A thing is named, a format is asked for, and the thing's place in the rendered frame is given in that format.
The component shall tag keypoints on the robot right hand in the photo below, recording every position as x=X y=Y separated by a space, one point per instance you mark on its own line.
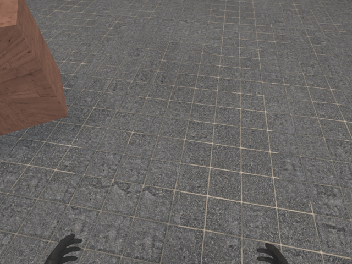
x=271 y=250

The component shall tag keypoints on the pedestal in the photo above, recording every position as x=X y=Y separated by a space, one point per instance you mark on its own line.
x=31 y=89

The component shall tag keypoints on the robot left hand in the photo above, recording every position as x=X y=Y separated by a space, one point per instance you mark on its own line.
x=56 y=257

